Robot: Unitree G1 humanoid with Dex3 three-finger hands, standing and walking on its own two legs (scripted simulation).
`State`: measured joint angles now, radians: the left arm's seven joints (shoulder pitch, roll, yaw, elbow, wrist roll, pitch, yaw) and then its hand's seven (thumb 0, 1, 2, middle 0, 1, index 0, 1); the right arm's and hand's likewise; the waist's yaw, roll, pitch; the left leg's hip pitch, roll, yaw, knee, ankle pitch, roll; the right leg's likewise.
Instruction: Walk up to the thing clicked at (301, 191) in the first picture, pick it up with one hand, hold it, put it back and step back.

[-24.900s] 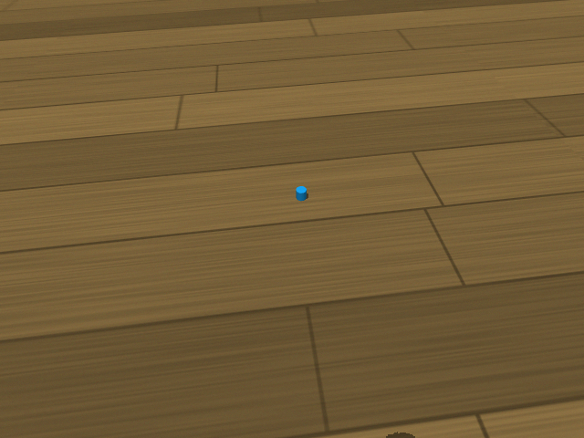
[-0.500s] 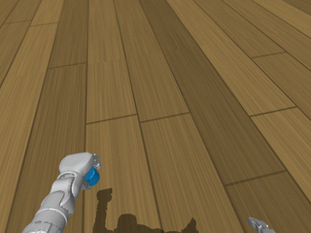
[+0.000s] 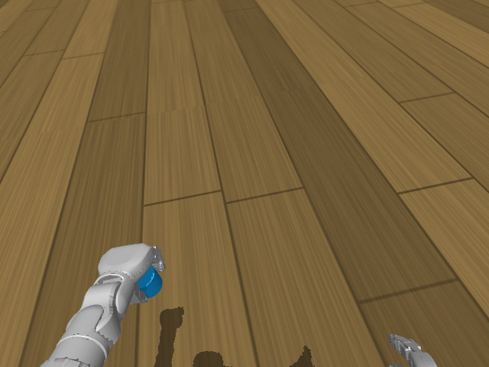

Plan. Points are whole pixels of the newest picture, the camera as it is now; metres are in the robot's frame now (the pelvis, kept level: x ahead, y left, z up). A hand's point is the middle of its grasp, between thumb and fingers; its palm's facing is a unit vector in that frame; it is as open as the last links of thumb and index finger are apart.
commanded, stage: hold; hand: left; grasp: from above
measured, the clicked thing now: (145, 280) +0.32 +0.22 -0.07
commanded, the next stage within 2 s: crouch in 1.12 s
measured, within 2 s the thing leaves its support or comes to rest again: neither
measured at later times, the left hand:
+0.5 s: hand (132, 291) +0.28 +0.22 -0.02, palm faces -0.43 -0.06 -0.90, open 7.7 cm
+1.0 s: hand (133, 288) +0.28 +0.22 -0.02, palm faces -0.42 -0.06 -0.90, open 7.8 cm
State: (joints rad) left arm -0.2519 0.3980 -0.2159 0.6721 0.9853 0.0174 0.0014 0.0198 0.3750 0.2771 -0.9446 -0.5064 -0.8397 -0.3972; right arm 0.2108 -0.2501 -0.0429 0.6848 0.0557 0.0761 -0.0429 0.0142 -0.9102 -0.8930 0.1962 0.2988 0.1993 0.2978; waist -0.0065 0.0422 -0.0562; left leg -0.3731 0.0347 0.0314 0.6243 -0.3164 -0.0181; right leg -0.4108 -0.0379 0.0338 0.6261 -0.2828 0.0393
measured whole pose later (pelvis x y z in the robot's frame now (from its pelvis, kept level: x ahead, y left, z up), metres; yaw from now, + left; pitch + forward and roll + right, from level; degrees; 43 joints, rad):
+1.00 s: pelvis -0.01 +0.00 +0.01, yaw +0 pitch +0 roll +1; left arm -0.23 0.40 -0.22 0.61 0.98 0.02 -0.03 0.02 0.36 0.39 -0.85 -0.64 -0.76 -0.50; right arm 0.18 -0.24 -0.03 0.69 0.06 0.07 -0.05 0.02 -0.92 -0.90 0.20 0.30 0.20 0.30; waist 0.01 0.05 -0.01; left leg -0.26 0.03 0.04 0.50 -0.25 -0.02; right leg -0.31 -0.04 0.04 0.52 -0.22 0.04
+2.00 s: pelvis -0.06 +0.01 -0.18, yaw +0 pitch +30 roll -2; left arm -0.71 0.39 -0.11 1.23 1.15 0.01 0.38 0.02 0.37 0.30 -0.90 -0.56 -0.82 -0.44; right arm 0.24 -0.24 -0.07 0.76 -0.04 0.00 -0.01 0.01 -0.91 -0.89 0.20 0.30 0.20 0.30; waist -0.15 0.04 -0.19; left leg -1.50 0.03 -0.03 1.56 -0.59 -0.01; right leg -1.50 -0.03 0.03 1.51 -0.53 0.06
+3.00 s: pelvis -0.08 +0.01 -0.39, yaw -2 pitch +36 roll -6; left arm -1.03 0.61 0.02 1.49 1.25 -0.11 0.40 0.02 0.36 0.32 -0.94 -0.50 -0.84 -0.41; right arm 0.18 -0.25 0.02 0.75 -0.13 -0.05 0.11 0.01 -0.92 -0.90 0.20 0.30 0.20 0.30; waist -0.28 0.02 -0.09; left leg -2.23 -0.01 -0.12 2.28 -0.69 -0.03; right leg -2.21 -0.02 0.01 2.20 -0.63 0.06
